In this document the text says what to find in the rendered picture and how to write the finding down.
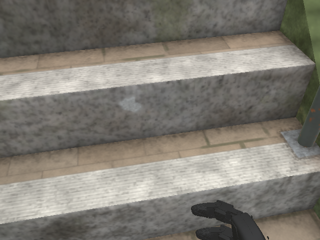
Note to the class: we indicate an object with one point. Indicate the robot right hand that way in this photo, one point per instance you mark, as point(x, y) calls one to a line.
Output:
point(243, 227)

